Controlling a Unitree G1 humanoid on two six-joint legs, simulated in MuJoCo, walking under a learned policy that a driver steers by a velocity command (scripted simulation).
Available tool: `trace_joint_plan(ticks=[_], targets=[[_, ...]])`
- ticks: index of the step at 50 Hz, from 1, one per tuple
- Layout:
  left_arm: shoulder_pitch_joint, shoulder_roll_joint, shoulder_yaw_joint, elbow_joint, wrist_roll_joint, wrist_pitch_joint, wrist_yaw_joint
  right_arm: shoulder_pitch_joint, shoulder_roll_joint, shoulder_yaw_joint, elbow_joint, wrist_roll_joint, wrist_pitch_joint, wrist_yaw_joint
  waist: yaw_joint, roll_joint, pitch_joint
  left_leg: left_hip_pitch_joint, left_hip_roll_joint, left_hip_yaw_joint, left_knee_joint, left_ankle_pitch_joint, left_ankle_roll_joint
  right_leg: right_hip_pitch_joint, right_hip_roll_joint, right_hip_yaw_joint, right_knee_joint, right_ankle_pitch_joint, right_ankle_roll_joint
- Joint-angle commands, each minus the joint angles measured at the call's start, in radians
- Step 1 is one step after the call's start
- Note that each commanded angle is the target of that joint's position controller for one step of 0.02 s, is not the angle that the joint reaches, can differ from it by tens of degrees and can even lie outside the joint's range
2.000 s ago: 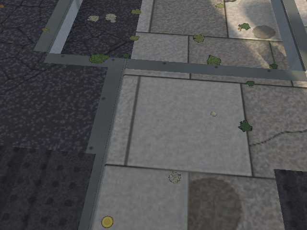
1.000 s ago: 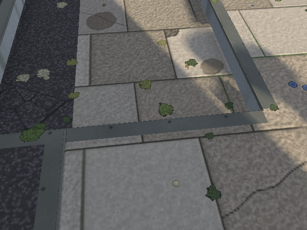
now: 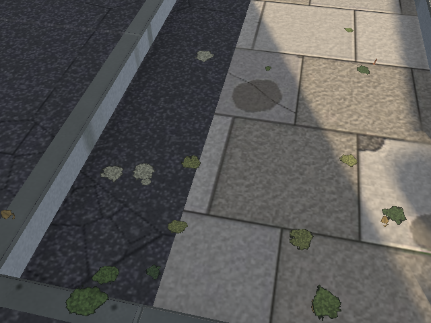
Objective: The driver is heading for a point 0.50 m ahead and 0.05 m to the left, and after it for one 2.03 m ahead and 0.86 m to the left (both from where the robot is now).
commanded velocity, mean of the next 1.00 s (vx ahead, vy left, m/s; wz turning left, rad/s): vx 0.35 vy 0.00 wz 0.34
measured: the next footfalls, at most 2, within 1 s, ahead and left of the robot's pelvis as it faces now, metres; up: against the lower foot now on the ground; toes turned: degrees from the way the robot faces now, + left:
right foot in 0.32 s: +0.35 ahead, -0.12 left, +0.00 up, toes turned +11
left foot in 0.72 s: +0.45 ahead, +0.14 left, +0.00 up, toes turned +18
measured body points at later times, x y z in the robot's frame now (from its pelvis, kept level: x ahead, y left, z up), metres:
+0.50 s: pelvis +0.27 -0.03 +0.02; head +0.28 -0.03 +0.47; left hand +0.27 +0.23 -0.11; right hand +0.45 -0.25 -0.10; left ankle +0.24 +0.10 -0.64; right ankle +0.31 -0.13 -0.72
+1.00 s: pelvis +0.37 +0.04 +0.01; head +0.38 +0.06 +0.46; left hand +0.36 +0.29 -0.14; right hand +0.53 -0.15 -0.12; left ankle +0.41 +0.13 -0.72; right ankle +0.39 -0.08 -0.70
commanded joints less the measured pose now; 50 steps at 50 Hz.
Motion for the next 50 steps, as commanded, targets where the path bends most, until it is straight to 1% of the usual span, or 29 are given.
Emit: trace_joint_plan(ticks=[1,2,4,8,10,13,15,16,17,18,19,21,22,23,24,25,27,30,33,35,36,37,38,39,40,42,43,46,50], targets=[[-0.1,0.028,-0.003,-0.142,0.013,-0.017,0.042,0.129,-0.026,0.007,0.023,0.004,-0.013,0.009,0.007,0.056,-0.023,0.187,0.289,-0.43,-0.298,0.122,0.245,-0.32,-0.061,0.107,0.023,0.045,-0.04],[-0.082,0.017,-0.006,-0.146,0.011,-0.001,0.05,0.057,-0.005,0.018,-0.007,0.003,-0.012,0.014,0.053,0.041,-0.007,0.083,0.278,-0.418,-0.341,0.085,0.247,-0.27,-0.061,0.096,-0.019,0.017,-0.032],[-0.062,0.049,-0.005,-0.149,-0.004,0.021,0.052,-0.02,-0.056,0.009,-0.053,0.001,-0.025,0.021,0.075,0.029,0.007,-0.045,0.233,-0.358,-0.386,-0.021,0.222,-0.216,-0.055,0.054,-0.165,0.067,-0.002],[-0.222,0.015,-0.035,-0.199,-0.022,0.048,0.036,0.094,-0.13,-0.02,-0.03,-0.014,-0.025,0.057,0.002,0.047,0.043,-0.12,0.18,-0.316,-0.364,0.0,0.188,-0.103,-0.017,-0.024,-0.488,0.31,0.047],[-0.29,0.055,-0.029,-0.214,-0.026,0.037,0.032,0.176,-0.137,-0.03,-0.024,-0.019,-0.017,0.067,-0.039,0.047,0.026,0.018,0.209,-0.37,-0.295,0.079,0.195,-0.15,0.006,-0.007,-0.594,0.399,0.048],[-0.355,0.079,-0.02,-0.23,-0.033,0.006,0.043,0.205,-0.135,-0.035,-0.029,-0.029,0.005,0.063,-0.039,0.073,0.005,0.131,0.226,-0.423,-0.195,0.163,0.169,-0.11,0.042,-0.02,-0.67,0.381,0.017],[-0.198,0.15,0.01,-0.188,-0.057,-0.02,0.06,0.152,-0.126,-0.034,-0.053,-0.041,0.006,0.061,0.06,0.045,-0.04,0.034,0.163,-0.419,-0.043,0.242,0.088,0.16,0.025,-0.01,-0.686,0.439,-0.068],[0.032,0.202,0.027,-0.139,-0.055,-0.034,0.073,0.119,-0.05,-0.01,-0.09,-0.042,-0.005,0.063,0.148,-0.09,-0.197,-0.095,0.044,-0.313,0.249,0.168,0.008,0.452,-0.136,0.159,-0.689,0.525,-0.222],[0.194,0.231,0.022,-0.111,-0.05,-0.029,0.066,0.283,0.077,0.021,-0.099,-0.052,-0.031,0.058,0.115,-0.315,-0.447,-0.334,-0.097,-0.199,0.555,-0.456,-0.078,0.816,-0.416,0.602,-0.792,0.662,-0.495],[0.177,0.207,0.036,-0.089,-0.025,-0.019,0.059,0.164,-0.033,-0.007,-0.095,-0.031,-0.024,0.058,0.156,-0.129,-0.199,-0.57,0.003,-0.183,0.764,-0.425,-0.075,0.674,-0.436,0.704,-0.883,0.355,-0.422],[0.05,0.156,0.028,-0.114,-0.041,-0.017,0.054,0.108,-0.061,-0.012,-0.083,-0.028,-0.011,0.034,0.116,-0.057,-0.049,-0.567,0.084,-0.157,0.806,-0.297,-0.065,0.446,-0.373,0.547,-0.923,0.125,-0.321],[-0.078,-0.001,-0.022,-0.148,-0.059,-0.012,0.061,0.091,-0.037,-0.005,-0.062,-0.05,0.013,0.0,0.058,-0.065,-0.03,-0.396,0.179,-0.123,0.667,-0.141,-0.063,0.23,-0.262,0.336,-1.03,0.136,-0.245],[-0.092,-0.01,-0.024,-0.146,-0.058,-0.014,0.073,0.057,-0.002,0.009,-0.073,-0.066,0.018,0.002,0.044,-0.048,-0.021,-0.335,0.203,-0.108,0.629,-0.139,-0.073,0.178,-0.238,0.275,-1.059,0.235,-0.236],[-0.093,-0.001,-0.017,-0.141,-0.054,-0.02,0.083,0.029,0.015,0.015,-0.082,-0.057,0.023,0.01,0.045,-0.035,-0.026,-0.31,0.203,-0.088,0.58,-0.16,-0.085,0.17,-0.216,0.216,-1.074,0.293,-0.235],[-0.062,0.025,-0.004,-0.123,-0.049,-0.027,0.088,0.006,0.016,0.017,-0.086,-0.041,0.025,0.021,0.06,-0.034,-0.024,-0.311,0.198,-0.066,0.524,-0.143,-0.097,0.174,-0.195,0.157,-1.082,0.337,-0.239],[0.024,0.135,0.037,-0.08,-0.089,-0.023,0.056,-0.021,-0.034,-0.011,-0.113,0.055,0.068,-0.004,0.042,0.025,0.063,-0.284,0.153,-0.066,0.486,-0.053,-0.085,0.103,-0.219,0.126,-1.035,0.662,-0.186],[0.011,0.133,0.042,-0.08,-0.1,-0.017,0.029,0.011,0.003,0.002,-0.114,0.041,0.103,-0.014,-0.004,-0.043,0.023,-0.21,0.144,-0.044,0.335,0.04,-0.075,0.094,-0.186,0.007,-0.984,0.891,-0.149],[-0.017,0.105,0.036,-0.078,-0.095,0.008,0.03,-0.075,0.017,0.01,-0.128,0.024,0.118,-0.003,0.015,-0.129,0.004,-0.049,0.125,0.036,0.165,0.159,-0.064,0.035,-0.124,-0.089,-0.959,0.891,-0.121],[0.013,0.12,0.043,-0.056,-0.086,0.035,0.04,-0.123,0.003,0.013,-0.131,0.017,0.117,-0.012,0.029,-0.124,-0.006,0.04,0.11,0.056,0.093,0.121,-0.053,0.092,-0.141,-0.072,-0.914,0.865,-0.115],[0.007,0.137,0.047,-0.045,-0.087,0.05,0.05,-0.062,-0.007,0.011,-0.097,0.008,0.108,-0.022,-0.001,-0.1,-0.016,0.149,0.091,0.057,-0.074,0.127,-0.031,0.144,-0.121,-0.07,-0.808,0.844,-0.09],[-0.125,0.213,0.068,-0.095,0.035,0.011,0.008,0.064,-0.129,-0.028,-0.092,0.004,0.049,0.011,-0.069,0.031,-0.07,0.338,0.144,-0.06,0.071,0.269,0.005,-0.021,-0.183,-0.024,-0.726,0.688,-0.098],[-0.095,0.127,0.053,-0.101,-0.024,-0.002,-0.009,0.129,-0.249,-0.075,-0.091,-0.002,0.022,0.007,-0.089,0.227,-0.24,0.522,0.288,-0.152,-0.082,0.649,0.116,-0.046,-0.056,-0.147,-0.466,0.286,-0.014],[0.174,0.038,0.025,-0.043,-0.121,0.059,0.036,0.163,-0.126,-0.023,-0.046,-0.009,0.053,-0.023,0.011,0.141,-0.299,0.67,0.518,-0.412,-0.035,1.096,0.225,-0.196,0.085,-0.088,-0.187,-0.258,0.001],[0.207,0.037,0.025,-0.004,-0.112,0.093,0.058,0.164,-0.096,-0.013,-0.057,0.047,0.067,-0.038,0.0,0.107,-0.289,0.585,0.498,-0.379,-0.068,1.082,0.255,-0.21,0.07,0.011,-0.157,-0.27,0.007],[0.156,0.053,0.027,-0.014,-0.099,0.109,0.065,0.1,-0.081,-0.005,-0.055,0.055,0.079,-0.048,0.02,0.114,-0.186,0.477,0.453,-0.341,-0.14,0.91,0.241,-0.215,0.05,0.023,-0.14,-0.227,0.017],[0.068,0.073,0.034,-0.028,-0.075,0.13,0.067,-0.045,-0.032,0.018,-0.081,0.036,0.099,-0.059,0.062,0.117,-0.086,0.279,0.384,-0.242,-0.229,0.707,0.17,-0.128,0.014,0.031,-0.247,-0.124,0.024],[0.074,0.068,0.03,-0.015,-0.065,0.146,0.065,-0.053,-0.02,0.024,-0.071,0.031,0.102,-0.063,0.072,0.122,-0.093,0.202,0.362,-0.201,-0.255,0.664,0.155,-0.033,0.019,0.017,-0.272,-0.078,0.03],[0.071,0.023,0.016,0.009,-0.072,0.174,0.058,-0.092,-0.025,0.032,-0.066,0.024,0.094,-0.059,0.09,0.098,-0.097,0.088,0.3,-0.116,-0.307,0.465,0.132,0.118,0.043,-0.018,-0.347,0.055,0.03],[0.014,0.023,0.006,0.017,-0.068,0.18,0.062,-0.096,-0.029,0.042,-0.031,0.029,0.107,-0.057,0.077,0.108,-0.043,0.048,0.282,-0.134,-0.319,0.184,0.116,0.158,0.052,-0.028,-0.491,0.087,0.026]])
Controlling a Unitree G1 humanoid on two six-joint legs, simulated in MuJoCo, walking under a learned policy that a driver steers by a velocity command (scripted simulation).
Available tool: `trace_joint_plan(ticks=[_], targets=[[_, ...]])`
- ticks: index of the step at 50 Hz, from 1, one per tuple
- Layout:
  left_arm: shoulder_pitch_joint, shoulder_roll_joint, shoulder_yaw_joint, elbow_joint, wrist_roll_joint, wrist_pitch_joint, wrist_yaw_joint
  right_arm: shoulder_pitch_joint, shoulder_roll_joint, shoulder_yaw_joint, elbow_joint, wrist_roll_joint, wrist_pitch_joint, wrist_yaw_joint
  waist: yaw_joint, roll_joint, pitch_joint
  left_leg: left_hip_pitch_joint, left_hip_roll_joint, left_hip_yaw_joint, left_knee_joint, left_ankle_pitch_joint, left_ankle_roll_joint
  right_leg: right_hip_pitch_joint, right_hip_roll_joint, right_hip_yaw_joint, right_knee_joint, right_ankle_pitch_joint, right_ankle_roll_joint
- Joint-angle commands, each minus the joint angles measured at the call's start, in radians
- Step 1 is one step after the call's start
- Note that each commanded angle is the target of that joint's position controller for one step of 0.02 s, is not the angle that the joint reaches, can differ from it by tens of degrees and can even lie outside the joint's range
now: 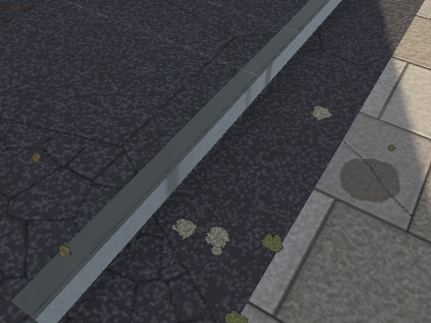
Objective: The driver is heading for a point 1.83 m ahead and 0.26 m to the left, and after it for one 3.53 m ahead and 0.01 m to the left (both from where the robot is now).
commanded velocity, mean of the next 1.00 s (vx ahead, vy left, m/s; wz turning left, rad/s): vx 0.01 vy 0.00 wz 0.01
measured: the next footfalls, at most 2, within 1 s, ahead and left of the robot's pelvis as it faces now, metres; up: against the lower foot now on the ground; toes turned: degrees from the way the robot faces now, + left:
right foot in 0.06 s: +0.00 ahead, -0.11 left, +0.00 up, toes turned +0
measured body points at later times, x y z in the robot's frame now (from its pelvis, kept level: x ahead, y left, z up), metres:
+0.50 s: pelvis +0.00 -0.01 +0.01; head +0.00 +0.00 +0.46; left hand +0.03 +0.22 -0.15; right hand +0.01 -0.25 -0.15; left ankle +0.06 +0.07 -0.74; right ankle -0.04 -0.11 -0.74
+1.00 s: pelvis +0.02 +0.00 +0.01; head +0.02 +0.00 +0.46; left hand +0.01 +0.21 -0.16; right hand +0.02 -0.22 -0.15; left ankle +0.06 +0.07 -0.74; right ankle -0.04 -0.11 -0.74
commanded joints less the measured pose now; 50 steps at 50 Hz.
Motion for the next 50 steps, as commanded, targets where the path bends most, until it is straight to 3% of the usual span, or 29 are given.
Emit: trace_joint_plan(ticks=[1,3,4,5,6,7,9,12,15,33,50], targets=[[0.137,0.04,0.001,0.024,0.0,0.006,0.005,-0.072,-0.118,-0.016,-0.044,0.006,0.0,-0.004,0.055,0.127,-0.068,-0.09,0.23,-0.202,-0.14,0.049,0.114,0.212,0.017,-0.022,-0.123,0.058,-0.005],[0.155,0.036,-0.007,0.049,0.002,-0.007,0.01,-0.052,-0.127,-0.019,-0.019,0.007,0.016,-0.008,0.06,0.091,-0.014,-0.105,0.209,-0.209,-0.102,-0.006,0.07,0.244,0.011,-0.003,-0.333,0.15,-0.021],[0.155,0.075,-0.003,0.056,0.008,-0.017,0.014,-0.005,-0.119,-0.022,-0.007,0.008,0.019,-0.007,0.025,0.037,0.002,-0.094,0.181,-0.206,-0.073,-0.016,0.036,0.24,-0.046,0.064,-0.396,0.215,-0.036],[0.1,0.112,0.003,0.055,-0.007,-0.027,0.015,0.038,-0.101,-0.024,0.003,0.022,0.023,-0.002,-0.029,-0.061,0.028,-0.032,0.12,-0.158,-0.087,-0.069,0.009,0.143,-0.1,0.132,-0.453,0.223,-0.071],[0.033,0.078,-0.006,0.043,-0.015,-0.042,0.009,0.02,-0.092,-0.02,0.025,0.023,0.028,-0.001,-0.026,-0.091,0.058,0.076,0.095,-0.13,-0.074,-0.058,-0.017,0.008,-0.133,0.188,-0.543,0.1,-0.089],[-0.003,0.061,-0.012,0.038,-0.015,-0.059,0.004,0.003,-0.105,-0.025,0.034,0.016,0.031,-0.001,-0.033,-0.082,0.06,0.162,0.104,-0.135,-0.061,-0.011,-0.026,-0.042,-0.128,0.186,-0.588,0.049,-0.082],[-0.001,0.063,-0.011,0.056,-0.014,-0.074,0.004,0.004,-0.127,-0.036,0.055,0.01,0.03,0.004,-0.036,-0.04,0.031,0.213,0.121,-0.147,-0.071,0.011,-0.021,-0.012,-0.09,0.144,-0.6,0.039,-0.062],[0.031,0.048,-0.01,0.083,-0.017,-0.069,0.01,0.018,-0.109,-0.034,0.095,0.011,0.019,0.001,-0.023,0.024,0.029,0.162,0.13,-0.16,-0.104,-0.012,-0.026,0.069,-0.062,0.11,-0.578,0.084,-0.057],[0.054,0.036,-0.011,0.105,-0.012,-0.062,0.011,0.016,-0.1,-0.032,0.124,0.011,0.015,-0.006,-0.007,0.047,0.026,0.121,0.129,-0.165,-0.129,-0.042,-0.033,0.109,-0.053,0.097,-0.56,0.103,-0.062],[0.09,0.018,-0.019,0.185,-0.015,-0.072,0.019,0.08,-0.071,-0.019,0.229,0.008,0.004,-0.017,-0.007,0.043,0.016,0.124,0.135,-0.175,-0.134,0.005,-0.027,0.124,-0.054,0.087,-0.543,0.163,-0.059],[0.131,-0.01,-0.022,0.221,-0.013,-0.073,0.025,0.094,-0.041,-0.02,0.265,0.007,0.0,-0.02,-0.003,0.037,0.022,0.139,0.13,-0.171,-0.12,0.058,-0.018,0.137,-0.056,0.08,-0.527,0.196,-0.051]])
Over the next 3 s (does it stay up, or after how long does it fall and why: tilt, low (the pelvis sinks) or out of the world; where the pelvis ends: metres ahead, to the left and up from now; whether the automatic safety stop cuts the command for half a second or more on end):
stays up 0.22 0.02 -0.02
